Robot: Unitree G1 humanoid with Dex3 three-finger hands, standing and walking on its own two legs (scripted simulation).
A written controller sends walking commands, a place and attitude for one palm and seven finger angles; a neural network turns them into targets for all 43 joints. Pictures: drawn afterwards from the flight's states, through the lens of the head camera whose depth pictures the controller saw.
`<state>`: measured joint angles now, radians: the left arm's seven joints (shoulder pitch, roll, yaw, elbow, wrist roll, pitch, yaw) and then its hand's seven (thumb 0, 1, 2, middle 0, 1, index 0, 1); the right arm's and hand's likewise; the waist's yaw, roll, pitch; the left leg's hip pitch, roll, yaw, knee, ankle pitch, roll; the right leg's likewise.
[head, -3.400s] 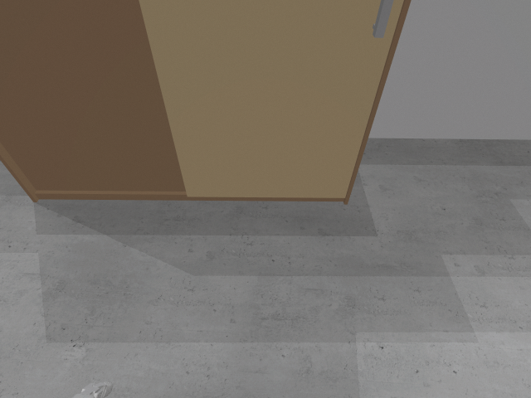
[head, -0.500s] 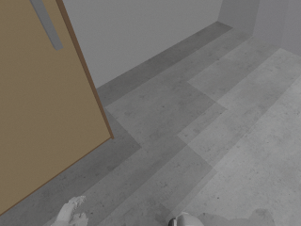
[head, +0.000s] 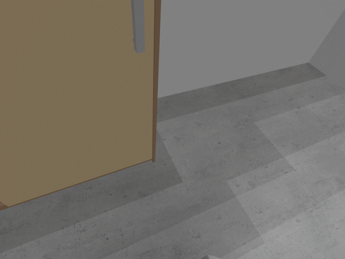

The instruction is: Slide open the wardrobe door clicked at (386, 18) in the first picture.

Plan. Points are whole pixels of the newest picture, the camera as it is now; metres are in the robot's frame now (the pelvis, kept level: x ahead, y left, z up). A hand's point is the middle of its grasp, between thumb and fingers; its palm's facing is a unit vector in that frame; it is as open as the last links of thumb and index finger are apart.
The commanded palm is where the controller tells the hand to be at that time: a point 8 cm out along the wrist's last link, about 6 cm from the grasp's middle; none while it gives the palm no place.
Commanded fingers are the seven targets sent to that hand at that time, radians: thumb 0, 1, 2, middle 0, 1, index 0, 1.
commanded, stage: turn to face it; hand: right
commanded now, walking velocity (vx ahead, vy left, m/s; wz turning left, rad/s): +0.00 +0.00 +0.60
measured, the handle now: out of the picture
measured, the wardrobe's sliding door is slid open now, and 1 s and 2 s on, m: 0.00 0.00 0.00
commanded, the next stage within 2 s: take the last steps up to it in 0.58 s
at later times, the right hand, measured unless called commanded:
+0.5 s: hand (257, 252) +0.18 -0.23 -0.15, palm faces -0.22 +0.95 -0.22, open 7.4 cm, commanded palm none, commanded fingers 0.00 -0.90 -0.90 0.20 0.30 0.20 0.30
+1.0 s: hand out of the picture +0.16 -0.18 -0.15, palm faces -0.35 +0.91 -0.22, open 7.3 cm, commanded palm none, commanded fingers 0.00 -0.90 -0.90 0.20 0.30 0.20 0.30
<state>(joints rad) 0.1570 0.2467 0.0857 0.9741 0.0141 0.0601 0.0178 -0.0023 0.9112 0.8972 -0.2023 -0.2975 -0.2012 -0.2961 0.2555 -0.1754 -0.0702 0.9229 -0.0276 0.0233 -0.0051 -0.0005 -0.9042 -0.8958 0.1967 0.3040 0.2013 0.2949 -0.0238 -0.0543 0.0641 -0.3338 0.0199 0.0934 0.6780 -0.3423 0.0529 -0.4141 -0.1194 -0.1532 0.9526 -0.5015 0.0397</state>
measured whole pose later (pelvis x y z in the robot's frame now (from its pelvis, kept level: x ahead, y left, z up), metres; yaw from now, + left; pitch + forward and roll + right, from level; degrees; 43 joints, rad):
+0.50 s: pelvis +0.03 -0.05 +0.01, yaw +16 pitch +0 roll +1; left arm 0.22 0.18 0.01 0.91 0.02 0.01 0.02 0.01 0.90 0.90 -0.20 -0.30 -0.20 -0.30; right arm 0.16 -0.27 -0.09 0.91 -0.02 0.07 0.01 0.00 -0.90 -0.90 0.20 0.30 0.20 0.30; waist 0.01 0.05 0.05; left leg -0.45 -0.04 -0.06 1.00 -0.43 -0.03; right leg -0.26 -0.04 -0.11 0.54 -0.29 -0.03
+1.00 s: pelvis +0.06 -0.02 +0.02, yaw +23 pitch +0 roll +1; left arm 0.30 0.21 0.06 1.06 0.03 0.02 -0.01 0.01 0.91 0.90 -0.20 -0.30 -0.20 -0.30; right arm 0.30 -0.16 -0.05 1.03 -0.02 -0.03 -0.01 -0.01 -0.93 -0.90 0.20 0.30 0.20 0.30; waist 0.03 -0.03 0.01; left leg -0.08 -0.01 0.06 0.38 -0.30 0.03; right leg -0.47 -0.10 -0.08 0.94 -0.35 0.04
